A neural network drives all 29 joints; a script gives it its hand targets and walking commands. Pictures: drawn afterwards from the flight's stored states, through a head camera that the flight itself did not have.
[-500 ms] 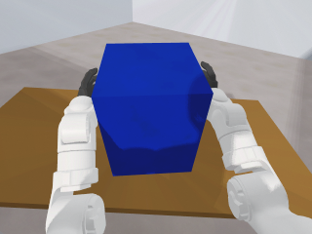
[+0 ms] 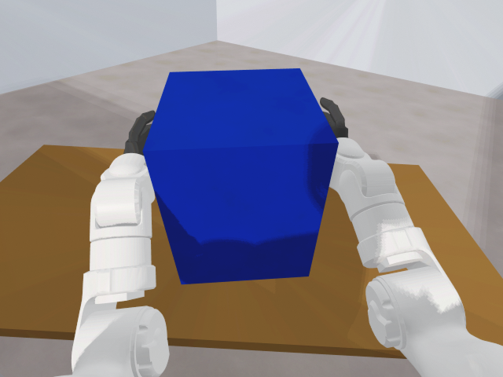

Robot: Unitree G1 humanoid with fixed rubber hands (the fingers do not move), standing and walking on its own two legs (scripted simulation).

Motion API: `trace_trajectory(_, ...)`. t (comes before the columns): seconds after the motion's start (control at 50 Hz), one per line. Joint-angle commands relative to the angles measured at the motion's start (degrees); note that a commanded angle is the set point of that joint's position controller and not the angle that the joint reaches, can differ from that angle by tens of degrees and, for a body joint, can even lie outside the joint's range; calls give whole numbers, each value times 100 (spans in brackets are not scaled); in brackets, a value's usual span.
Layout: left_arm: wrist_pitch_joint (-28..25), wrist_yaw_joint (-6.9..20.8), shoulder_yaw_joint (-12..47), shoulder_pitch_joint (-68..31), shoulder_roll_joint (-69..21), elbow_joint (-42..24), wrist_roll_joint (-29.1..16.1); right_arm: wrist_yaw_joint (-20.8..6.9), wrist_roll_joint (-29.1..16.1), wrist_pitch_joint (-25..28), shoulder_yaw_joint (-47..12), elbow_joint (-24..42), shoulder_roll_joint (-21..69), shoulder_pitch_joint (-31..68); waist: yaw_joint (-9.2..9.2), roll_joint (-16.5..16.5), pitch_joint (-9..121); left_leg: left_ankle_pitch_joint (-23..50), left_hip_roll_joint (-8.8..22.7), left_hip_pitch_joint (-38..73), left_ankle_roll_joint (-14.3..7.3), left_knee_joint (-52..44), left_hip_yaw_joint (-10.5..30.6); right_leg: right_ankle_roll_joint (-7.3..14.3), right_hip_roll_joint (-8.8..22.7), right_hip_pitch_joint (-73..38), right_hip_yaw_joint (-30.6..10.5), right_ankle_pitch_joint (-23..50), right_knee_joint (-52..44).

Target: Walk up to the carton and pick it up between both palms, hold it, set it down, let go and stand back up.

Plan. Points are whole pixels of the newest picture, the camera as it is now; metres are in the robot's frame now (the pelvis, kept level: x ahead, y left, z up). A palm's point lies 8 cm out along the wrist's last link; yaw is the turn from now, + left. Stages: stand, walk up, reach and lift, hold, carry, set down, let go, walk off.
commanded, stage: hold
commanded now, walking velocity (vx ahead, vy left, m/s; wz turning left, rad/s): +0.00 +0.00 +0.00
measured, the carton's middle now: (240, 176) +0.36 -0.01 +0.20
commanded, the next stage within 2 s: none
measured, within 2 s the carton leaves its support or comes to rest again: neither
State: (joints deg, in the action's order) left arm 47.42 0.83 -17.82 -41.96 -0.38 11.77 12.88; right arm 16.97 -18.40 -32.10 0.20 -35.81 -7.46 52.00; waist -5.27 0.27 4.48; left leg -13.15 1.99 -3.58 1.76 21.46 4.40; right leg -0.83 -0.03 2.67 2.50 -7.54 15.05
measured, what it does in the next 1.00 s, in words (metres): stands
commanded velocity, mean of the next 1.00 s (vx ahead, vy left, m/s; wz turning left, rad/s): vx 0.00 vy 0.00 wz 0.00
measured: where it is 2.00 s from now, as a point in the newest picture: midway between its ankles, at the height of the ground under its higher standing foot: outside the picture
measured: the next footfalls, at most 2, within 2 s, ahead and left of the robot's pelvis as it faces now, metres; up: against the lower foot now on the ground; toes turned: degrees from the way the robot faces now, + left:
none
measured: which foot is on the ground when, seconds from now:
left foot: down 0.00-1.00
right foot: down 0.00-1.00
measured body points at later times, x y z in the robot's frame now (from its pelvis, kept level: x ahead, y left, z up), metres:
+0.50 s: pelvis +0.00 +0.00 +0.00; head -0.06 +0.01 +0.44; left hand +0.38 +0.13 +0.24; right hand +0.39 -0.16 +0.25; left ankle -0.01 +0.14 -0.75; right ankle +0.01 -0.13 -0.75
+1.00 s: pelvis -0.01 +0.00 +0.00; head -0.07 +0.02 +0.44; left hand +0.38 +0.14 +0.24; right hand +0.39 -0.15 +0.26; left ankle -0.01 +0.14 -0.75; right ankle +0.01 -0.13 -0.75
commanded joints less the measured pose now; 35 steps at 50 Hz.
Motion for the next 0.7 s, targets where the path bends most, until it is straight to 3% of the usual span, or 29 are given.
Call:
trace_trajectory(0.0, -522, 696, 2668, -4726, -3216, -983, -879, -758, -911, 170, -1923, 2129, 4213, 4320, -54, -190, 2472, 2106, -547, 79, 90, -114, -290, -222, -493, -1344, -25, 1679, 215)
trace_trajectory(0.02, -507, 708, 2598, -4683, -3185, -993, -732, -778, -966, 182, -1940, 2098, 4227, 4197, 76, -274, 2377, 1986, -595, 46, 91, -142, -321, -207, -486, -1350, -55, 1555, 216)
trace_trajectory(0.06, -470, 716, 2796, -4564, -3304, -961, -834, -778, -835, 175, -1818, 2039, 4028, 4097, -170, -410, 2254, 1905, -536, 82, 168, -205, -308, -167, -493, -1218, -17, 1432, 211)
trace_trajectory(0.1, -549, 634, 2878, -4703, -3378, -1325, -920, -798, -940, 172, -2024, 2227, 4169, 4032, -67, -244, 2439, 2277, -500, 162, 197, -86, -244, -165, -568, -1296, 27, 1582, 280)
trace_trajectory(0.12, -518, 612, 2826, -4766, -3373, -1206, -890, -796, -1031, 187, -2009, 2363, 4157, 4279, 13, -275, 2369, 2244, -533, 200, 170, -49, -284, -169, -565, -1198, -16, 1378, 229)
trace_trajectory(0.14, -497, 599, 2816, -4732, -3443, -1150, -915, -813, -1082, 174, -1991, 2287, 4101, 4285, -52, -362, 2343, 2314, -510, 199, 201, -77, -266, -112, -583, -1182, -27, 1366, 199)
trace_trajectory(0.16, -514, 624, 2689, -4735, -3335, -1068, -916, -828, -976, 147, -1905, 2080, 4084, 4157, -41, -150, 2175, 1997, -546, 82, 142, -121, -309, -175, -530, -1140, -70, 1274, 160)
trace_trajectory(0.2, -467, 672, 2639, -4577, -3295, -900, -784, -833, -938, 91, -1814, 1860, 4047, 4071, -57, -175, 1901, 1831, -487, -20, 141, -223, -277, -144, -526, -1163, -81, 1270, 158)
trace_trajectory(0.24, -425, 678, 2955, -4782, -3474, -1035, -890, -845, -936, 181, -1759, 2015, 3995, 4222, -179, -611, 2214, 1947, -481, 107, 300, -161, -289, -96, -545, -1135, -29, 1199, 227)
trace_trajectory(0.26, -462, 660, 2842, -4676, -3389, -1172, -898, -821, -924, 151, -1889, 2145, 4066, 4132, -66, -394, 2490, 2205, -499, 296, 224, -120, -288, -92, -527, -1298, -57, 1466, 211)
trace_trajectory(0.28, -483, 603, 2943, -4790, -3382, -1231, -937, -809, -1019, 145, -1990, 2222, 4148, 4183, -84, -483, 2613, 2399, -522, 323, 267, -11, -285, -157, -556, -1269, -37, 1579, 247)
trace_trajectory(0.3, -480, 606, 2911, -4688, -3369, -1254, -1006, -824, -1056, 152, -2047, 2491, 4125, 4324, -10, -238, 2641, 2535, -512, 278, 209, 0, -252, -200, -573, -1316, -33, 1754, 293)
trace_trajectory(0.32, -444, 597, 2800, -4612, -3266, -1200, -946, -829, -1066, 116, -1966, 2332, 4024, 4239, 3, -306, 2612, 2551, -516, 318, 155, 29, -249, -179, -556, -1224, -87, 1814, 230)
trace_trajectory(0.34, -451, 583, 2918, -4621, -3406, -1293, -1029, -815, -1158, 103, -2037, 2553, 4050, 4190, -56, -336, 2812, 2664, -459, 396, 216, 32, -175, -189, -568, -1276, -55, 1793, 278)
trace_trajectory(0.38, -451, 563, 2929, -4408, -3406, -1317, -957, -813, -1174, 127, -2145, 2750, 4101, 4171, 14, -269, 2660, 2648, -519, 260, 187, 17, -200, -190, -578, -1389, -52, 1958, 312)
trace_trajectory(0.4, -446, 578, 2811, -4458, -3272, -1114, -951, -812, -1072, 101, -2068, 2614, 4088, 4198, 66, -190, 2590, 2187, -503, 167, 112, -57, -248, -156, -544, -1290, -140, 1590, 216)
trace_trajectory(0.42, -429, 599, 2620, -4443, -3074, -1007, -816, -809, -928, -34, -1941, 1978, 4042, 3831, 13, -103, 1890, 1820, -511, -45, 92, -202, -257, -165, -523, -1129, -114, 1387, 178)
trace_trajectory(0.44, -423, 648, 2493, -4346, -3121, -951, -724, -840, -1010, 6, -1945, 2074, 4066, 3857, 78, 70, 1933, 1942, -521, 10, 58, -186, -247, -193, -526, -1198, -138, 1560, 196)
trace_trajectory(0.5, -404, 765, 2346, -4213, -2963, -755, -717, -786, -832, 11, -1974, 2128, 4105, 4105, 99, 146, 2078, 1738, -629, -120, -21, -210, -372, -253, -440, -1373, -110, 1688, 140)
trace_trajectory(0.52, -422, 742, 2692, -4411, -3184, -1158, -845, -777, -967, 82, -2076, 2546, 4175, 4139, -3, -144, 2554, 2028, -616, 77, 95, -139, -329, -248, -480, -1476, -61, 1992, 274)
trace_trajectory(0.54, -456, 755, 2508, -4403, -3040, -1082, -822, -748, -950, 50, -2085, 2367, 4279, 4136, 151, 91, 2415, 1869, -664, -28, -7, -117, -388, -286, -445, -1511, -136, 1928, 256)
trace_trajectory(0.56, -473, 732, 2711, -4766, -3177, -1276, -956, -763, -1039, 67, -2065, 2516, 4254, 4266, 18, -99, 2532, 2102, -608, -23, 95, -113, -318, -205, -506, -1505, -110, 1862, 272)
trace_trajectory(0.58, -466, 724, 2733, -4705, -3163, -1217, -943, -747, -982, 3, -1997, 2191, 4175, 4003, -61, -254, 2280, 2025, -624, 22, 139, -125, -298, -217, -477, -1390, -104, 1886, 271)
trace_trajectory(0.6, -447, 744, 2657, -4820, -3085, -1038, -932, -760, -878, -13, -1944, 2063, 4172, 4073, -84, -127, 2201, 1742, -602, -67, 70, -182, -292, -209, -464, -1234, -108, 1613, 246)
trace_trajectory(0.64, -493, 724, 2501, -4853, -3055, -1021, -845, -786, -849, -25, -1871, 1840, 4232, 4075, 4, -219, 2109, 1413, -592, -180, 78, -250, -319, -208, -447, -1189, -90, 1164, 190)
trace_trajectory(0.68, -512, 704, 2730, -5006, -3176, -1155, -937, -812, -876, 43, -1840, 1881, 4289, 4001, -32, -382, 2412, 1669, -565, -108, 178, -159, -350, -185, -455, -1316, -99, 1453, 316)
